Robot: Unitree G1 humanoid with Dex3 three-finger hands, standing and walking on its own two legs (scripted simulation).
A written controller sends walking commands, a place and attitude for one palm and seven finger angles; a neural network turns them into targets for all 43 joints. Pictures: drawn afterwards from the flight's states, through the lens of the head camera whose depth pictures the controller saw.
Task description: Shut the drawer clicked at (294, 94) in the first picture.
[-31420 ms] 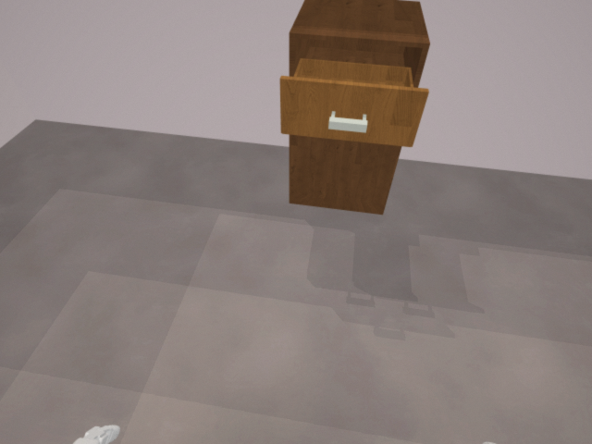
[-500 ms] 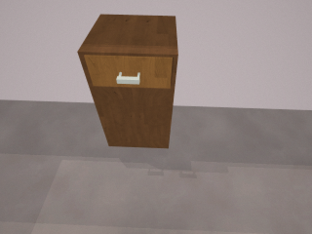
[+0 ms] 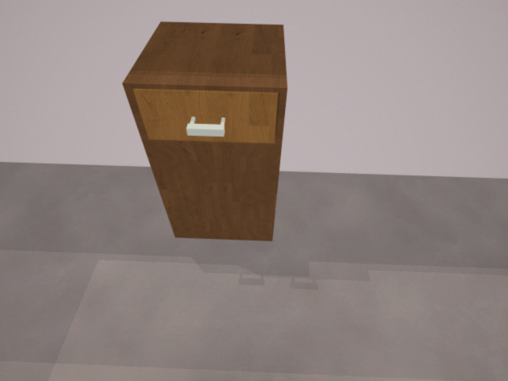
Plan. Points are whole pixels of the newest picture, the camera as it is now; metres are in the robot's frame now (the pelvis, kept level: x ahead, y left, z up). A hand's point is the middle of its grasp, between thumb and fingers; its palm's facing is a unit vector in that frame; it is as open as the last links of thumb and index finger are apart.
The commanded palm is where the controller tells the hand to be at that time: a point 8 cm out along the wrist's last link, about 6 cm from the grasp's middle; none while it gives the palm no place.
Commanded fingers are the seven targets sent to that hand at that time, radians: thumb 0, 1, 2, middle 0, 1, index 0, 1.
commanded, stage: look to check the result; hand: left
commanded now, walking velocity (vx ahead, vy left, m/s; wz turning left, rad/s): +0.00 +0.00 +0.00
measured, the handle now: (207, 125) +0.80 +0.18 -0.09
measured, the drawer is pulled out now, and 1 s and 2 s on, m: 0.00 0.00 0.00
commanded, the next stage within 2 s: stand and wait in 0.10 s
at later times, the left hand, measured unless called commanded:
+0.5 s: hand out of the picture +0.03 +0.18 -0.17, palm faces +0.03 -0.98 -0.21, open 7.4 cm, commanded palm none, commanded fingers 0.00 0.90 0.90 -0.20 -0.30 -0.20 -0.30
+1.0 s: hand out of the picture +0.04 +0.19 -0.17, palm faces +0.02 -0.97 -0.23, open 7.4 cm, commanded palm none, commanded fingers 0.00 0.90 0.90 -0.20 -0.30 -0.20 -0.30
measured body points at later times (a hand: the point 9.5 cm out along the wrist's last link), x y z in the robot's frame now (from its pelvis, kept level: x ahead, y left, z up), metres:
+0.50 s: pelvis +0.01 +0.00 +0.00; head +0.02 -0.01 +0.45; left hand +0.03 +0.23 -0.16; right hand +0.00 -0.23 -0.16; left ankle +0.02 +0.12 -0.74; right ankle +0.01 -0.08 -0.74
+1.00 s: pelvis +0.01 +0.00 +0.00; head +0.02 +0.00 +0.45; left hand +0.04 +0.24 -0.15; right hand +0.02 -0.24 -0.16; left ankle +0.02 +0.12 -0.74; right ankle +0.01 -0.08 -0.74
